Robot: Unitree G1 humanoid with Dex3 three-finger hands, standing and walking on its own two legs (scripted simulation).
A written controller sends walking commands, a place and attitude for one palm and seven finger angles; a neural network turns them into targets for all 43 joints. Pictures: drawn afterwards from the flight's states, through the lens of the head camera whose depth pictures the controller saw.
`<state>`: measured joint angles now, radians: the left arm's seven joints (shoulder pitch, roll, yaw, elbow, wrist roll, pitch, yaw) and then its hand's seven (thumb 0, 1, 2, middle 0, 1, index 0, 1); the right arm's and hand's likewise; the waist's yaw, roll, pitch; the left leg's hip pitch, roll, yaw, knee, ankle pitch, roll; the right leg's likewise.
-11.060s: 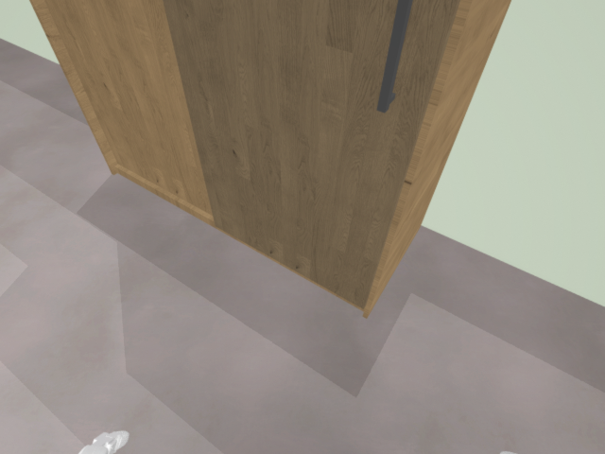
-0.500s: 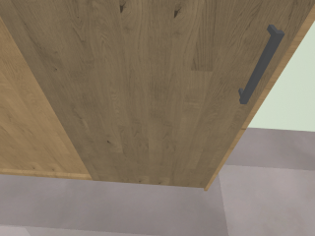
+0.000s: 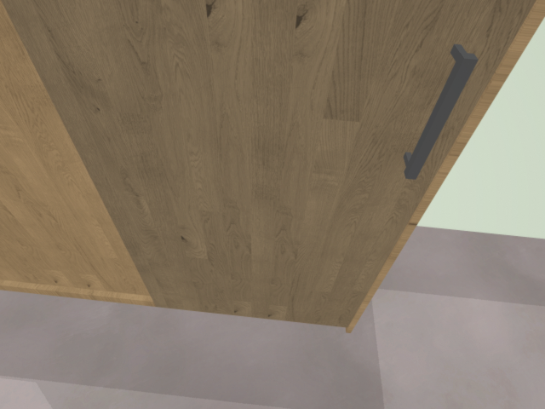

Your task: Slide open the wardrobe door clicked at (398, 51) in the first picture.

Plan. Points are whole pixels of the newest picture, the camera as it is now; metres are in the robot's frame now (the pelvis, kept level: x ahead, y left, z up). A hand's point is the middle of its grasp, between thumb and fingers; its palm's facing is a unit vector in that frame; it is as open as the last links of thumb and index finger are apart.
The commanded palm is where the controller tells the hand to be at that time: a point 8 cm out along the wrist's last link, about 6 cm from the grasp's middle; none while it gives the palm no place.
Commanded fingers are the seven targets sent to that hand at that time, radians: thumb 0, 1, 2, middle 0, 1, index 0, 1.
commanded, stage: look again from close up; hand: right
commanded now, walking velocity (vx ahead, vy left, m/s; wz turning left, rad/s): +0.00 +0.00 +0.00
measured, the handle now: (432, 118) +0.51 -0.21 +0.19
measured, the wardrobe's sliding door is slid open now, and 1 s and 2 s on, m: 0.00 0.00 0.00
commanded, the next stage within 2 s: raise the hand with hooked fingers in 0.20 s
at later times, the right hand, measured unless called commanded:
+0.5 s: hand (421, 360) +0.20 -0.19 +0.01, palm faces +0.29 +0.95 -0.14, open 7.5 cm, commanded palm +0.11 -0.23 -0.03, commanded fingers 0.00 -0.64 -0.79 0.22 0.47 0.22 0.47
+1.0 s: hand (441, 361) +0.19 -0.19 +0.05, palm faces -0.02 +0.99 -0.12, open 10.3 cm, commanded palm +0.15 -0.26 +0.06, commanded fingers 0.00 -0.06 -0.54 0.26 0.84 0.26 0.84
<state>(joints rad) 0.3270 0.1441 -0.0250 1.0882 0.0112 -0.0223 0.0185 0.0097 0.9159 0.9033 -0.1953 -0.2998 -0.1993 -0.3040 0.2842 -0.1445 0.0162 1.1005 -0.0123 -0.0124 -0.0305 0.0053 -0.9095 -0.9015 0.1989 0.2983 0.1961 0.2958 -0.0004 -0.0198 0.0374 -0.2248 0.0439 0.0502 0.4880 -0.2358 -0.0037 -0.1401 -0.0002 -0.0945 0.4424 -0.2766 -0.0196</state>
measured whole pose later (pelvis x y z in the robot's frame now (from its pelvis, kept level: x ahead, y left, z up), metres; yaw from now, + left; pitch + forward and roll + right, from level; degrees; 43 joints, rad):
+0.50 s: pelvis +0.00 +0.01 -0.01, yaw -2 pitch +0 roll -1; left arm 0.29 0.25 0.01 0.82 -0.04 -0.28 0.08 0.02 0.92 0.90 -0.20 -0.30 -0.20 -0.30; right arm 0.39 -0.18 -0.07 0.09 0.16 -0.13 -0.11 0.03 -0.87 -0.87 0.20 0.34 0.20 0.34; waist 0.02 -0.04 -0.04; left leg -0.31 0.05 0.09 0.59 -0.29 0.01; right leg -0.25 -0.01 -0.06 0.57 -0.32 0.00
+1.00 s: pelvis -0.02 +0.02 -0.04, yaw -4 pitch +5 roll +2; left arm 0.19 0.20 -0.07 0.60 -0.05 -0.25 0.07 0.02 0.90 0.90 -0.20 -0.30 -0.20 -0.30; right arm 0.28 -0.29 -0.19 -0.03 0.29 -0.36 0.37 0.01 -0.28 -0.64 0.24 0.70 0.24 0.69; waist -0.04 -0.04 -0.03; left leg -0.54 0.03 0.15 0.82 -0.37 0.02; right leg -0.54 -0.04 0.01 0.89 -0.44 0.01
